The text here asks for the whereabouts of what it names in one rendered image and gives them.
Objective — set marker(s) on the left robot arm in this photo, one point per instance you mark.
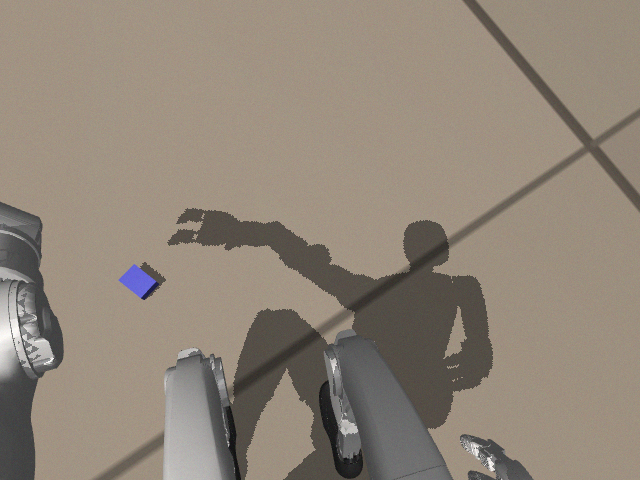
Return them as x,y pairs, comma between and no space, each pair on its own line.
31,340

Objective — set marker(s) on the right robot foot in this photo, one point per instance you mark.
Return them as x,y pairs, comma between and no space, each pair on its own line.
347,468

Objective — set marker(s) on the right robot hand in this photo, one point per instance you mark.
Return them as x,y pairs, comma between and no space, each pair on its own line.
493,457

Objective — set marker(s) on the small box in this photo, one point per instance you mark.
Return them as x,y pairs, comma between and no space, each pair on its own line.
139,282

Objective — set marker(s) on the left robot foot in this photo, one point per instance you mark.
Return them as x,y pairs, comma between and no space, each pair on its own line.
232,442

